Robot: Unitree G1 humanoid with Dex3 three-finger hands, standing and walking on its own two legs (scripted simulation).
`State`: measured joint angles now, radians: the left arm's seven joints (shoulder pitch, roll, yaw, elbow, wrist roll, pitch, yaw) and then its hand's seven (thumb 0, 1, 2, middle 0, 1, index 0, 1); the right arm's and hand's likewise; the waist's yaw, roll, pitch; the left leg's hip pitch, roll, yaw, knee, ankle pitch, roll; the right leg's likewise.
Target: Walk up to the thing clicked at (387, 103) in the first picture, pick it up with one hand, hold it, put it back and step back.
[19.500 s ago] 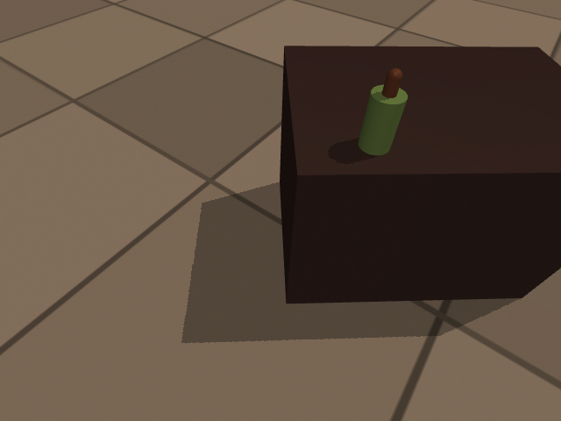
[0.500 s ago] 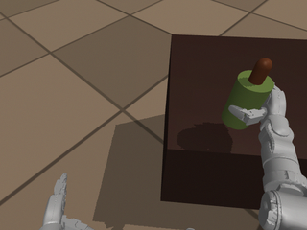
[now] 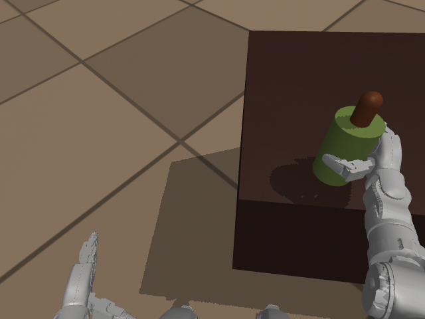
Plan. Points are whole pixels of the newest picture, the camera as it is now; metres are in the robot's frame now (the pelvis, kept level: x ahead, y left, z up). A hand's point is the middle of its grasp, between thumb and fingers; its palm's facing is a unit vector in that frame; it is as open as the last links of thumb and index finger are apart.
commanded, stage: lower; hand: right
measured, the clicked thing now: (350, 138) +0.44 -0.21 +0.08
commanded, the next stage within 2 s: loosen in 0.42 s
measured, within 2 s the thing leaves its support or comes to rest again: rests again in 0.22 s
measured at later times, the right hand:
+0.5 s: hand (348, 150) +0.44 -0.22 +0.04, palm faces +0.18 +0.98 +0.01, open 11.2 cm
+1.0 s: hand (352, 144) +0.45 -0.23 +0.05, palm faces +0.19 +0.98 +0.02, open 14.9 cm
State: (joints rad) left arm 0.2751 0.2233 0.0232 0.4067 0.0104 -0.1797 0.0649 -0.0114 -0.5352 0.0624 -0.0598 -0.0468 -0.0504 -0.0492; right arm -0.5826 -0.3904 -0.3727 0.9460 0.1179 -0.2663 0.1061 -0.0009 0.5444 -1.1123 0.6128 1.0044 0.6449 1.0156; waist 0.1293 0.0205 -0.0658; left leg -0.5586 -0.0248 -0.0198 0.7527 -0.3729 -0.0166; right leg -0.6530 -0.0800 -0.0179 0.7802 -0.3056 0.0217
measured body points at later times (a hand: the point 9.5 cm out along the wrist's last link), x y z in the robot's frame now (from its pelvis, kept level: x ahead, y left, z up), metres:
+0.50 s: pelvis -0.01 -0.01 -0.02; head +0.06 -0.04 +0.42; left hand +0.15 +0.26 -0.04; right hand +0.43 -0.28 +0.04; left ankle +0.00 +0.13 -0.71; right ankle +0.04 -0.13 -0.71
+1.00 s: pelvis -0.02 -0.01 -0.03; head +0.06 -0.04 +0.41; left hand +0.14 +0.26 -0.04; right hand +0.43 -0.28 +0.05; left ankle +0.00 +0.13 -0.71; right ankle +0.04 -0.13 -0.71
